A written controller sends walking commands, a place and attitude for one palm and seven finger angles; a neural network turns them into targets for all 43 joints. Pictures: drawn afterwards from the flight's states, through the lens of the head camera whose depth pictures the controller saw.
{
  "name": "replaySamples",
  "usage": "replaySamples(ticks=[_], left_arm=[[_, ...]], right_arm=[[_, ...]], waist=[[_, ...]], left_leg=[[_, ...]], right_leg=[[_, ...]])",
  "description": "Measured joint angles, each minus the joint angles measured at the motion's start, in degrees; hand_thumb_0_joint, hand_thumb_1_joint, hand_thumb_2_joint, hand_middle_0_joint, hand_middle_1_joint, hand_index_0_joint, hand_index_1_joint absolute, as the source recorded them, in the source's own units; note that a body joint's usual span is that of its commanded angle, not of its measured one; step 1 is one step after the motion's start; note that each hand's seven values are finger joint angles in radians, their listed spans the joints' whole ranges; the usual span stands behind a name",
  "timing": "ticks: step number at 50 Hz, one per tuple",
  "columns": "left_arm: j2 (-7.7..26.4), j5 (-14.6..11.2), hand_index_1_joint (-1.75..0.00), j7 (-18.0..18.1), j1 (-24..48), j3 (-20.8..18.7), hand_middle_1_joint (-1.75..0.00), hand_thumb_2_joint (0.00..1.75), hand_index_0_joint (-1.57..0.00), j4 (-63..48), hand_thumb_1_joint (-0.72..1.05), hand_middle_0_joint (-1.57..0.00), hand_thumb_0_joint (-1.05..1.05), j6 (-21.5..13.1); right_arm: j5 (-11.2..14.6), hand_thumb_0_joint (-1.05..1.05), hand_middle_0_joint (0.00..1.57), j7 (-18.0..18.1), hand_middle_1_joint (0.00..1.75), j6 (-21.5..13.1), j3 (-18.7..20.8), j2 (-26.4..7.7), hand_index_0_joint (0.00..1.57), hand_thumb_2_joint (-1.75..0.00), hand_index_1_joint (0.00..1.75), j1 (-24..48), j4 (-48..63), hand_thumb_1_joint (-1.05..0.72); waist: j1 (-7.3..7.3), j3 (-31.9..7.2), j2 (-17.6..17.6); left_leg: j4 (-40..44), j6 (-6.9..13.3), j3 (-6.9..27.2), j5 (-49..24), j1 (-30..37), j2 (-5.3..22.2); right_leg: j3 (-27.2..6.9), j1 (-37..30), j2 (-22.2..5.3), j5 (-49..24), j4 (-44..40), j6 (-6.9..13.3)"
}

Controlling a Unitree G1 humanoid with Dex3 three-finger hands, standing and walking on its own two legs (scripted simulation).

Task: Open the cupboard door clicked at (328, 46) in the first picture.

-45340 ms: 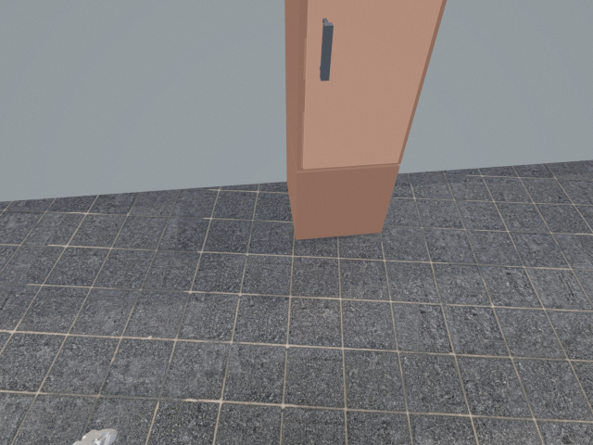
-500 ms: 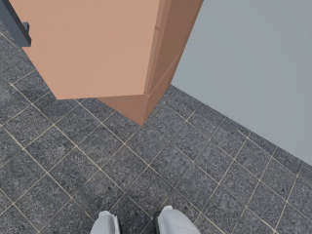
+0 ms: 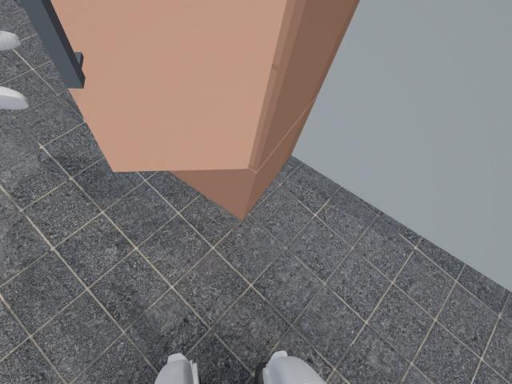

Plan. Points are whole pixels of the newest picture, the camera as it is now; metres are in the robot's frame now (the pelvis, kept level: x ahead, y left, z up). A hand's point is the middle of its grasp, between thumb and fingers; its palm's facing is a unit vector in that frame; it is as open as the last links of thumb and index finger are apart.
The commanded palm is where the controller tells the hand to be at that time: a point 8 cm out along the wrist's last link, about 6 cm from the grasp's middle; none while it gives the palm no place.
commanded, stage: move the hooked fingers beside the handle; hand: left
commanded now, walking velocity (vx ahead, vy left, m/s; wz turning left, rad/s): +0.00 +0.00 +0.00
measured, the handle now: (59, 31) +0.60 +0.22 +0.13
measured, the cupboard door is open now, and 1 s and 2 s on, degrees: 39 39 39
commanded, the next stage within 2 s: slide the fingers in behind the handle in 0.42 s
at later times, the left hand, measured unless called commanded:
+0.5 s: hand out of the picture +0.54 +0.27 +0.14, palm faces -0.01 -1.00 -0.01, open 14.0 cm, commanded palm +0.54 +0.31 +0.12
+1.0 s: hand (21, 50) +0.55 +0.25 +0.13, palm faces +0.00 -1.00 -0.01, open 14.0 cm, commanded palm +0.53 +0.28 +0.12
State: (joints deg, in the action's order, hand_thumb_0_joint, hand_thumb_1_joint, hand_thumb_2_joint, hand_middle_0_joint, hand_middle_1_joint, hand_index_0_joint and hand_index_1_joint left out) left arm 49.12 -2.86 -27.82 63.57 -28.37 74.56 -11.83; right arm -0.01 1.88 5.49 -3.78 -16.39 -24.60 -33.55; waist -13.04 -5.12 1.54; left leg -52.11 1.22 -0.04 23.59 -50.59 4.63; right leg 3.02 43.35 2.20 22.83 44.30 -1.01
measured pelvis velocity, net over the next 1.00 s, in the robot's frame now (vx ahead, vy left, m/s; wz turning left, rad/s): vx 0.00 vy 0.00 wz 0.00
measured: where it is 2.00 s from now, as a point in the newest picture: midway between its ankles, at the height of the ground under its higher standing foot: outside the picture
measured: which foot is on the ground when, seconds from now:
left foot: down 0.00-1.00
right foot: down 0.00-1.00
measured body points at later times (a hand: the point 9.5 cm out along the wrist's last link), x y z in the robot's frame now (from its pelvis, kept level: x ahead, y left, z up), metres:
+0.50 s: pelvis -0.02 +0.00 -0.01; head +0.14 +0.04 +0.41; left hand +0.53 +0.32 +0.14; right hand -0.08 -0.27 -0.09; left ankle +0.00 +0.10 -0.69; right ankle -0.03 -0.14 -0.69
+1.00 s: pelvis +0.00 +0.00 +0.00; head +0.14 +0.03 +0.42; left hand +0.54 +0.30 +0.14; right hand -0.06 -0.26 -0.09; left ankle +0.00 +0.10 -0.69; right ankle -0.03 -0.14 -0.69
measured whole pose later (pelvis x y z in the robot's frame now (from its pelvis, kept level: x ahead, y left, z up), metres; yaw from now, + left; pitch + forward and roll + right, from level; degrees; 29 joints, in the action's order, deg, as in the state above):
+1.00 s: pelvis +0.00 +0.00 +0.00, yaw +0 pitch +23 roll -5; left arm 47.0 -1.9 -23.7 66.1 -26.6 74.2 -11.8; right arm -0.8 1.0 4.3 -3.7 -15.5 -27.4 -35.2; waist -14.2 -5.0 2.2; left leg -52.9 1.2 0.2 23.6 -52.8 4.7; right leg 3.0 45.5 2.3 22.8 45.1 -1.0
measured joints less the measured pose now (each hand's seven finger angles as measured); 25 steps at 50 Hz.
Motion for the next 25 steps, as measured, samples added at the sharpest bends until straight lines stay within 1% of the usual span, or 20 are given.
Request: replaySamples(ticks=[7,13,17,25], left_arm=[[1.04,-0.16,-1.20,-0.52,1.34,0.24,-1.20,0.30,-0.30,2.01,-0.50,-0.30,-0.01,-0.84],[3.16,0.27,-1.20,-0.89,3.73,1.30,-1.20,0.30,-0.30,4.16,-0.50,-0.30,-0.01,-0.77],[3.93,0.49,-1.20,-1.06,5.43,1.69,-1.20,0.30,-0.30,4.80,-0.51,-0.30,-0.01,-0.94],[4.93,1.95,-1.20,-0.24,7.17,1.03,-1.20,0.30,-0.30,4.71,-0.50,-0.30,-0.01,-0.61]], right_arm=[[0.46,0.00,0.20,0.42,0.30,-0.11,-0.60,-0.03,0.21,-0.90,0.30,0.08,-0.51,-0.90],[0.59,0.00,0.20,1.07,0.30,-0.68,-1.03,-0.29,0.21,-0.90,0.30,-0.37,-1.00,-0.90],[0.47,0.00,0.20,1.42,0.30,-1.06,-1.24,-0.45,0.21,-0.90,0.30,-0.88,-1.40,-0.90],[-0.11,0.00,0.20,1.47,0.30,-1.39,-1.34,-0.37,0.21,-0.90,0.30,-2.21,-1.69,-0.90]], waist=[[-0.12,0.33,0.01],[-0.78,0.87,0.15],[-1.26,1.25,0.18],[-2.45,1.49,0.34]], left_leg=[[-0.51,-0.15,0.30,-0.30,-0.53,0.05],[-1.45,-0.21,0.69,-0.51,-2.19,0.17],[-2.02,-0.19,0.87,-0.65,-3.46,0.23],[-2.85,-0.03,0.75,-0.58,-5.43,0.42]], right_leg=[[0.26,0.58,0.07,-0.02,0.83,0.19],[0.58,2.13,0.22,-0.15,1.74,0.29],[0.72,3.32,0.29,-0.29,2.24,0.29],[0.53,5.28,0.46,-0.46,2.82,0.14]])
